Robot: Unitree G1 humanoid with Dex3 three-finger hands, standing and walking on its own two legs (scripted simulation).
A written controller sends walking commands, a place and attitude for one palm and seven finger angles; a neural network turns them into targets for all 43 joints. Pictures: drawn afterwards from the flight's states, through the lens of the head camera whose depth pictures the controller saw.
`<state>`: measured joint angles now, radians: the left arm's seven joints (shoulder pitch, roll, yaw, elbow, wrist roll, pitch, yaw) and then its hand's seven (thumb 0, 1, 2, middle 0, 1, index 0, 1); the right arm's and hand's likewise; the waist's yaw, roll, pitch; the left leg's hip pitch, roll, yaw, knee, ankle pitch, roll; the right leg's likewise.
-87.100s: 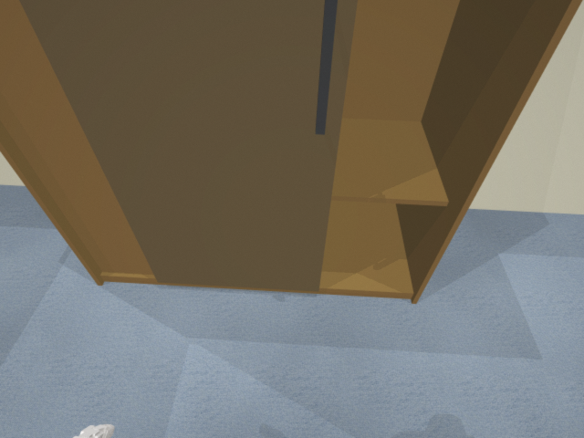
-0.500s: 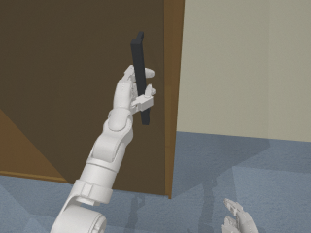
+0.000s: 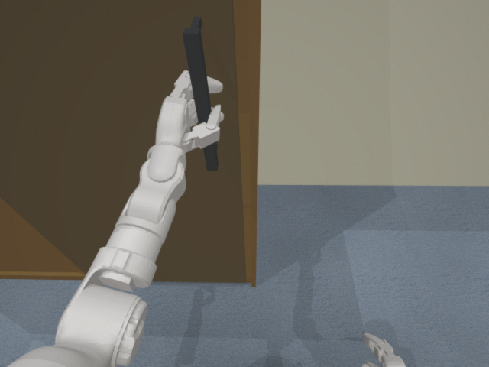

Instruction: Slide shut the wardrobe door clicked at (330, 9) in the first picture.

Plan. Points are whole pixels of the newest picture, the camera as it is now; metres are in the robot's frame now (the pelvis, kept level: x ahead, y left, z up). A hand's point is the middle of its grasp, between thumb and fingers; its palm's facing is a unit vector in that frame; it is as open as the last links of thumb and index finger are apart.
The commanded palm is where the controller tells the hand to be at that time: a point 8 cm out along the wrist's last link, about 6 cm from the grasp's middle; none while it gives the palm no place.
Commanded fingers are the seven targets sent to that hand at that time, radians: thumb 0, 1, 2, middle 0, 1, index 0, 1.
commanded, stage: step sideways, sliding the door along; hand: left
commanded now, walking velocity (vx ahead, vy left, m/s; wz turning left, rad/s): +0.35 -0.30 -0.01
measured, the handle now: (205, 105) +0.49 +0.08 +0.18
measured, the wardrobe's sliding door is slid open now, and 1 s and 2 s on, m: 0.02 0.00 0.00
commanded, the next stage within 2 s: none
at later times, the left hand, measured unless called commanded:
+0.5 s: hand (222, 126) +0.44 +0.05 +0.17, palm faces +0.07 -1.00 -0.03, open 6.0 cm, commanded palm +0.42 +0.03 +0.17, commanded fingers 0.00 0.90 0.90 -0.45 -1.40 -0.45 -1.40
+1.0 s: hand (236, 120) +0.45 +0.03 +0.17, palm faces +0.45 -0.89 -0.05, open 6.1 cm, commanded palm +0.41 -0.04 +0.17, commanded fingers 0.00 0.90 0.90 -0.45 -1.40 -0.45 -1.40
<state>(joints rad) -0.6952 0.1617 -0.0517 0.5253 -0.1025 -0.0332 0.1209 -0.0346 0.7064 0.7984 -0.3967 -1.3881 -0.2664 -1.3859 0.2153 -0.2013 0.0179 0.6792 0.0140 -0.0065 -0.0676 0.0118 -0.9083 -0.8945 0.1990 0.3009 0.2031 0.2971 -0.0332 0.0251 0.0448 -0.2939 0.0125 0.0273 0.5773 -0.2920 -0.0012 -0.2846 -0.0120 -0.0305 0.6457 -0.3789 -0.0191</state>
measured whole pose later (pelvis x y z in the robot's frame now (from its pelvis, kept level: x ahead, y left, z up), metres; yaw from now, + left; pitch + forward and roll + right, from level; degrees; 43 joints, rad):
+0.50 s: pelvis +0.04 -0.09 +0.00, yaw +7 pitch -3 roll -2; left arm -0.69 0.12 -0.11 0.19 -0.08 -0.13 0.09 -0.01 0.77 0.86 -0.44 -1.40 -0.21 -1.40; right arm 0.03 -0.17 -0.03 0.57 0.03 -0.01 0.02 0.01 -0.91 -0.89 0.20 0.30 0.20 0.30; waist 0.12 0.01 0.34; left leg -0.21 0.14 -0.01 0.59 -0.32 -0.08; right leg -0.54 -0.06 0.01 1.00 -0.36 -0.02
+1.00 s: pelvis +0.13 -0.21 +0.00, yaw +9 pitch -3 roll -1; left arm -0.32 0.14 0.07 -0.17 -0.05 -0.06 0.18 -0.03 0.72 0.84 -0.45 -1.40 -0.26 -1.34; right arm 0.13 -0.22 -0.04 0.54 0.04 -0.13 0.05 0.01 -0.91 -0.90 0.20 0.30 0.20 0.30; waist 0.16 0.05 0.29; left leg -0.17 0.16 0.05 0.61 -0.36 -0.09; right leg -0.30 -0.02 -0.05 0.70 -0.27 0.00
